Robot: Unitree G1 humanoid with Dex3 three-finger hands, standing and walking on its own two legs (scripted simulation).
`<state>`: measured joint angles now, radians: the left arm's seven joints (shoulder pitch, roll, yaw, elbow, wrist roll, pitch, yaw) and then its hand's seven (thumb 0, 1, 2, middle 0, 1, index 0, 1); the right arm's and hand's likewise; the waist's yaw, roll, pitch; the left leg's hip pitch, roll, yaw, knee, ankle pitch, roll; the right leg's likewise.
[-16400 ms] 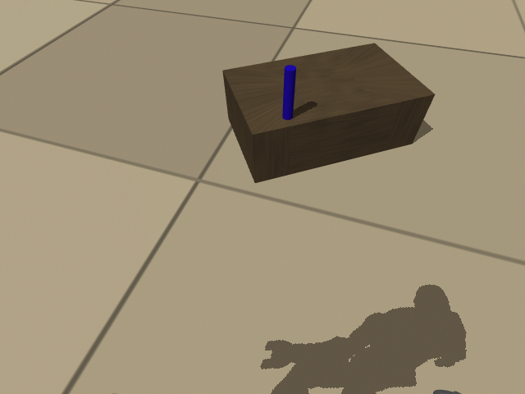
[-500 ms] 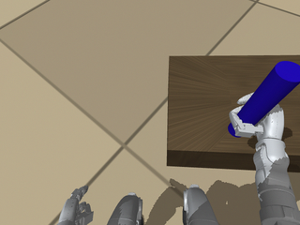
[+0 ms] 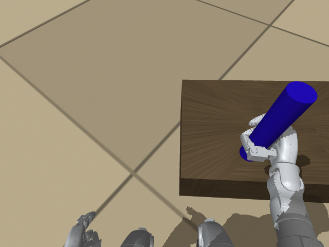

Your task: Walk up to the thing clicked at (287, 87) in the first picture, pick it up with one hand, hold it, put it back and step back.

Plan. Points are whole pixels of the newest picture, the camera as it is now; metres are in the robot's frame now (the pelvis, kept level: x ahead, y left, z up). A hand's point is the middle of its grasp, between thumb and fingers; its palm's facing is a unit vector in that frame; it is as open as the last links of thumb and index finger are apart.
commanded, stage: lift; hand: right
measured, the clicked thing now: (268, 129) +0.34 -0.20 +0.08
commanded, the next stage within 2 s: hold in 0.18 s
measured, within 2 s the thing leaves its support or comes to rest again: neither
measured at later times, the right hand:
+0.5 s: hand (258, 138) +0.34 -0.19 +0.06, palm faces +0.18 +0.98 +0.00, open 6.8 cm
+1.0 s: hand (255, 138) +0.33 -0.17 +0.07, palm faces +0.17 +0.98 +0.00, open 6.8 cm
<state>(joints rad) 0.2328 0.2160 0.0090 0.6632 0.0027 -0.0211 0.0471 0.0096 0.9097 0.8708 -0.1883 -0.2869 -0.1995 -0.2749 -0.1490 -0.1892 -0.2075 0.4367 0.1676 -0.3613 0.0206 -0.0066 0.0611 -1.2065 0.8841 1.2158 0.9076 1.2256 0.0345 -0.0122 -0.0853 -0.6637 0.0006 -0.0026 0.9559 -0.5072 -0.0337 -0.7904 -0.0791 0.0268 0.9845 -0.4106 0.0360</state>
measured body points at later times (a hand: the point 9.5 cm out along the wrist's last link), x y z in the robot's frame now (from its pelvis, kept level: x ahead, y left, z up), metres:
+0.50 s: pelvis +0.00 +0.00 +0.01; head +0.05 -0.02 +0.46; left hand +0.14 +0.24 -0.09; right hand +0.32 -0.24 +0.06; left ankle -0.02 +0.14 -0.68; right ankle +0.04 -0.14 -0.68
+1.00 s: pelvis +0.00 +0.00 +0.02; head +0.04 +0.00 +0.47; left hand +0.14 +0.24 -0.09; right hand +0.31 -0.23 +0.07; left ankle -0.02 +0.14 -0.68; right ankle +0.04 -0.14 -0.68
